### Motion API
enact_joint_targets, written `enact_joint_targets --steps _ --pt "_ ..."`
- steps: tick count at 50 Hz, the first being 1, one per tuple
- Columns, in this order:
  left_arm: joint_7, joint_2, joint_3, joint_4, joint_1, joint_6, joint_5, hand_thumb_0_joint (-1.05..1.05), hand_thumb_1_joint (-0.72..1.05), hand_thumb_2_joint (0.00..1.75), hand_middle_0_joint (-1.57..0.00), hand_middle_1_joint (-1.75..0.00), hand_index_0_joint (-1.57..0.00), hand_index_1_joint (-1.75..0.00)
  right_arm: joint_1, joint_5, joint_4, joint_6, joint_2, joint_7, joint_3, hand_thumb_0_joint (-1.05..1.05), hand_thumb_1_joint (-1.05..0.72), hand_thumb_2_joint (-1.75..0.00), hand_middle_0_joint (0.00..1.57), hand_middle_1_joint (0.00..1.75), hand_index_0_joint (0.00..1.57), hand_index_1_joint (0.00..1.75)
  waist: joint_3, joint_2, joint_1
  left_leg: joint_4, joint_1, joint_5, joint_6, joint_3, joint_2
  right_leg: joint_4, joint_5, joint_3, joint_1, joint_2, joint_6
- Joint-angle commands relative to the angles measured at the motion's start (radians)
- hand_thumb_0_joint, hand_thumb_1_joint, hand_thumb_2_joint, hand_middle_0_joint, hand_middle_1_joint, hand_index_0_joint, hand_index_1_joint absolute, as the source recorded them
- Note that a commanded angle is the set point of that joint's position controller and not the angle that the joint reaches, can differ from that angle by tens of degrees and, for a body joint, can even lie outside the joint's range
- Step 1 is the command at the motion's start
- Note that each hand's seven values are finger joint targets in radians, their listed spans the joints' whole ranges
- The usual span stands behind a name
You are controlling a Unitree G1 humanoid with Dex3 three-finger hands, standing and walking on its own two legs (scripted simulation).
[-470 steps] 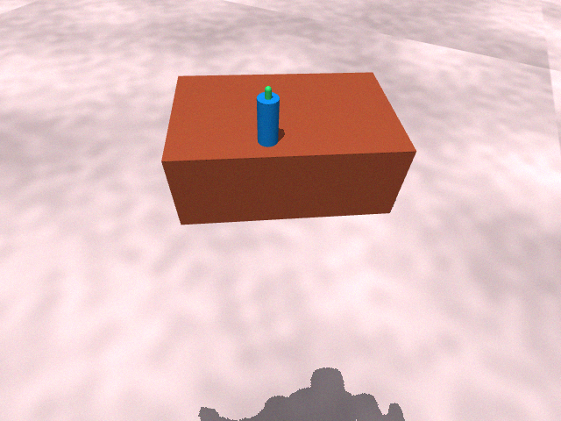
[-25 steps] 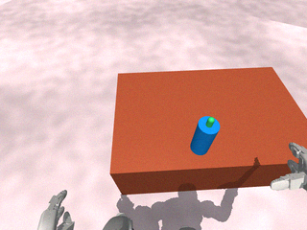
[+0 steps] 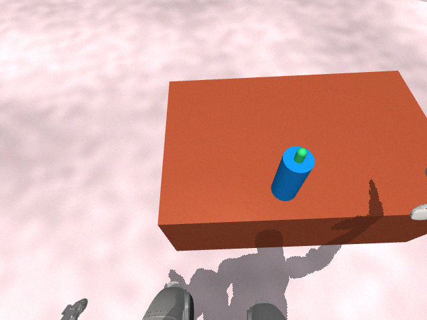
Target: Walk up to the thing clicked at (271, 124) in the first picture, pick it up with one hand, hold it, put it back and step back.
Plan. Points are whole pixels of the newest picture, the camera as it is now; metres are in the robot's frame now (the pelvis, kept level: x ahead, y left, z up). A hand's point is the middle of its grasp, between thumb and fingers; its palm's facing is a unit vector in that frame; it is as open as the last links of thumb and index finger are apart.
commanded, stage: go down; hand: right
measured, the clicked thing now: (292, 172) +0.50 -0.20 -0.21
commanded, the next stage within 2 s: approach in 1.00 s
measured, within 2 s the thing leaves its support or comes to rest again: neither
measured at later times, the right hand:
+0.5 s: hand out of the picture +0.38 -0.38 +0.04, palm faces +0.21 +0.97 -0.10, open 17.2 cm
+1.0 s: hand out of the picture +0.40 -0.40 +0.05, palm faces +0.21 +0.97 -0.09, open 17.3 cm
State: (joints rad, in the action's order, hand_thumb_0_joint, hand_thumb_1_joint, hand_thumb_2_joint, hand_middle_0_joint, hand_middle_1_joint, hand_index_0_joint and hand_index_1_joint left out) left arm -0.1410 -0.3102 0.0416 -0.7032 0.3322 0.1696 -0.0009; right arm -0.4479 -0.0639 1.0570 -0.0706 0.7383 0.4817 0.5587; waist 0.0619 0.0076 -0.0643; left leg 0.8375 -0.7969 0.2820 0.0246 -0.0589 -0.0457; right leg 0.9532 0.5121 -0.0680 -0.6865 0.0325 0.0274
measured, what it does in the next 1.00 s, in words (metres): stands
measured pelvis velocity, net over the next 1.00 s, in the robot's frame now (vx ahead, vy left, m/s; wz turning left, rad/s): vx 0.00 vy -0.01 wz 0.01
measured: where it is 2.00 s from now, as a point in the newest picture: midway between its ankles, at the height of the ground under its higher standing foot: outside the picture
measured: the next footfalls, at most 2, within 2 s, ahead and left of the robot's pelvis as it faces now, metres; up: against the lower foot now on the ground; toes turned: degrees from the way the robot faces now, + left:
none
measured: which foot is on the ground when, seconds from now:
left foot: down 0.00-1.00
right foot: down 0.00-1.00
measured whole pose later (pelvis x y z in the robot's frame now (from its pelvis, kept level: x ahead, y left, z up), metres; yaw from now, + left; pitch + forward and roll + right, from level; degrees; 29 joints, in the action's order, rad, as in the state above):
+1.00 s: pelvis +0.00 -0.01 -0.01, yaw +1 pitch +18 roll +3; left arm -0.10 -0.33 0.09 -0.69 0.36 0.15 0.02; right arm -0.66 -0.06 1.25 -0.20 0.92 0.56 0.66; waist 0.07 0.03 -0.11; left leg 0.87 -0.91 0.28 0.03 -0.06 -0.04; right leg 1.02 0.53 -0.07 -0.81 0.04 0.02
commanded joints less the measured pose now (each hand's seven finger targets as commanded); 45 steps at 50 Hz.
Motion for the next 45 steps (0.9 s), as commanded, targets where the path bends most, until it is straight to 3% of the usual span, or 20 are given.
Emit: enact_joint_targets --steps 1,2,4,9,10,12,16,18,20,22,25,27,30,34,36,37,42,45 --pt "-0.014 -0.186 -0.065 0.066 0.107 0.034 0.002 0.00 0.89 0.89 -0.20 -0.30 -0.20 -0.30 -0.281 -0.016 -0.157 -0.097 0.461 -0.002 0.104 0.00 0.46 -0.04 0.07 0.04 0.06 0.04 0.332 -0.141 0.026 -0.070 0.360 -0.164 -0.053 0.021 0.017 -0.169 -0.339 0.018 0.013 -0.031 -0.032" --pt "-0.013 -0.192 -0.063 0.071 0.098 0.034 0.002 0.00 0.89 0.89 -0.20 -0.30 -0.20 -0.30 -0.262 -0.019 -0.099 -0.093 0.435 0.004 0.084 0.00 0.48 -0.04 0.06 0.04 0.06 0.04 0.294 -0.131 0.025 -0.077 0.324 -0.130 -0.052 0.015 0.024 -0.178 -0.316 0.015 0.007 -0.025 -0.031" --pt "-0.008 -0.192 -0.066 0.072 0.106 0.032 0.004 0.00 0.90 0.89 -0.20 -0.30 -0.20 -0.30 -0.291 -0.015 -0.113 -0.105 0.447 0.007 0.088 0.00 0.46 -0.04 0.07 0.04 0.06 0.04 0.307 -0.149 0.017 -0.077 0.312 -0.132 -0.056 0.015 0.025 -0.180 -0.327 0.011 0.021 -0.025 -0.030" --pt "-0.003 -0.205 -0.065 0.063 0.134 0.028 0.010 0.00 0.89 0.90 -0.20 -0.30 -0.20 -0.30 -0.334 -0.030 -0.114 -0.132 0.460 0.032 0.094 0.00 0.49 -0.05 0.06 0.05 0.06 0.05 0.360 -0.186 0.011 -0.048 0.297 -0.216 -0.062 0.012 0.029 -0.154 -0.479 0.005 0.073 -0.017 -0.013" --pt "-0.002 -0.215 -0.072 0.058 0.133 0.029 0.008 0.00 0.89 0.89 -0.20 -0.30 -0.20 -0.30 -0.322 -0.035 -0.081 -0.130 0.442 0.039 0.084 0.00 0.48 -0.05 0.06 0.05 0.06 0.05 0.364 -0.168 0.000 -0.052 0.280 -0.206 -0.060 0.011 0.032 -0.150 -0.471 0.002 0.077 -0.016 -0.015" --pt "-0.001 -0.213 -0.064 0.056 0.138 0.028 0.008 0.00 0.89 0.90 -0.20 -0.30 -0.20 -0.30 -0.352 -0.035 -0.066 -0.144 0.467 0.042 0.095 0.00 0.47 -0.05 0.06 0.05 0.06 0.05 0.347 -0.160 -0.007 -0.048 0.273 -0.192 -0.059 0.012 0.030 -0.148 -0.435 0.004 0.051 -0.017 -0.020" --pt "0.000 -0.212 -0.055 0.057 0.139 0.024 0.009 0.00 0.89 0.90 -0.20 -0.31 -0.20 -0.31 -0.391 -0.035 -0.094 -0.163 0.492 0.047 0.099 0.00 0.47 -0.06 0.06 0.05 0.06 0.05 0.354 -0.167 -0.003 -0.053 0.268 -0.172 -0.056 0.016 0.027 -0.143 -0.389 0.008 0.050 -0.023 -0.027" --pt "0.000 -0.232 -0.064 0.050 0.152 0.023 0.011 0.00 0.89 0.90 -0.20 -0.30 -0.20 -0.30 -0.357 -0.036 -0.037 -0.159 0.510 0.052 0.116 0.00 0.49 -0.06 0.05 0.05 0.05 0.05 0.374 -0.159 0.002 -0.046 0.288 -0.196 -0.058 0.017 0.026 -0.136 -0.413 0.009 0.035 -0.024 -0.024" --pt "0.004 -0.215 -0.048 0.058 0.153 0.020 0.010 0.00 0.89 0.90 -0.20 -0.30 -0.20 -0.30 -0.388 -0.039 -0.070 -0.165 0.540 0.053 0.136 0.00 0.50 -0.06 0.05 0.05 0.05 0.05 0.400 -0.161 0.008 -0.044 0.316 -0.223 -0.058 0.025 0.023 -0.127 -0.420 0.015 0.021 -0.028 -0.028" --pt "0.004 -0.227 -0.053 0.062 0.156 0.017 0.011 0.00 0.89 0.90 -0.20 -0.30 -0.20 -0.31 -0.362 -0.037 -0.034 -0.160 0.535 0.057 0.134 0.00 0.49 -0.06 0.06 0.05 0.05 0.05 0.394 -0.162 0.010 -0.037 0.325 -0.238 -0.061 0.024 0.023 -0.126 -0.437 0.017 0.009 -0.028 -0.027" --pt "0.009 -0.209 -0.036 0.067 0.161 0.013 0.012 0.00 0.89 0.90 -0.20 -0.30 -0.20 -0.31 -0.411 -0.031 -0.064 -0.174 0.568 0.056 0.151 0.00 0.50 -0.06 0.05 0.05 0.05 0.05 0.399 -0.179 0.012 -0.032 0.313 -0.244 -0.062 0.024 0.024 -0.118 -0.461 0.015 0.021 -0.025 -0.026" --pt "0.010 -0.223 -0.048 0.070 0.155 0.013 0.013 0.00 0.89 0.90 -0.20 -0.30 -0.20 -0.31 -0.389 -0.030 -0.029 -0.171 0.554 0.059 0.143 0.00 0.50 -0.06 0.05 0.05 0.05 0.05 0.367 -0.161 0.001 -0.043 0.290 -0.195 -0.059 0.023 0.026 -0.123 -0.392 0.014 0.006 -0.024 -0.033" --pt "0.012 -0.209 -0.035 0.067 0.153 0.012 0.014 0.00 0.88 0.91 -0.20 -0.31 -0.20 -0.31 -0.444 -0.027 -0.046 -0.182 0.560 0.065 0.132 0.00 0.49 -0.06 0.05 0.05 0.05 0.05 0.385 -0.173 -0.009 -0.040 0.273 -0.194 -0.058 0.026 0.026 -0.117 -0.386 0.016 0.011 -0.025 -0.034" --pt "0.013 -0.225 -0.040 0.064 0.152 0.013 0.012 0.00 0.88 0.90 -0.20 -0.31 -0.20 -0.31 -0.429 -0.035 0.003 -0.177 0.553 0.072 0.123 0.00 0.50 -0.07 0.05 0.05 0.05 0.05 0.353 -0.157 -0.015 -0.042 0.265 -0.167 -0.053 0.026 0.027 -0.115 -0.339 0.017 -0.020 -0.027 -0.039" --pt "0.012 -0.238 -0.046 0.054 0.154 0.014 0.014 0.00 0.88 0.90 -0.20 -0.31 -0.20 -0.31 -0.445 -0.036 0.010 -0.178 0.566 0.077 0.122 0.00 0.51 -0.07 0.05 0.05 0.05 0.05 0.347 -0.193 -0.017 -0.036 0.209 -0.145 -0.056 0.014 0.033 -0.122 -0.363 0.005 0.006 -0.019 -0.028" --pt "0.015 -0.228 -0.040 0.063 0.158 0.010 0.015 0.00 0.88 0.91 -0.20 -0.31 -0.20 -0.31 -0.473 -0.035 -0.039 -0.182 0.571 0.076 0.126 0.00 0.50 -0.08 0.04 0.05 0.05 0.05 0.386 -0.202 -0.011 -0.033 0.225 -0.163 -0.059 0.020 0.029 -0.113 -0.378 0.005 0.023 -0.020 -0.031" --pt "0.019 -0.230 -0.033 0.060 0.172 0.008 0.015 0.00 0.88 0.91 -0.20 -0.30 -0.20 -0.31 -0.482 -0.039 -0.031 -0.190 0.601 0.081 0.145 0.00 0.53 -0.08 0.04 0.06 0.05 0.06 0.436 -0.215 -0.011 -0.013 0.252 -0.222 -0.061 0.019 0.029 -0.095 -0.471 0.004 0.034 -0.017 -0.022" --pt "0.019 -0.238 -0.037 0.055 0.174 0.006 0.016 0.00 0.88 0.90 -0.20 -0.31 -0.20 -0.31 -0.475 -0.039 -0.004 -0.188 0.606 0.078 0.149 0.00 0.53 -0.08 0.04 0.06 0.05 0.06 0.400 -0.202 -0.012 -0.012 0.227 -0.200 -0.061 0.015 0.033 -0.097 -0.457 0.000 0.013 -0.016 -0.023"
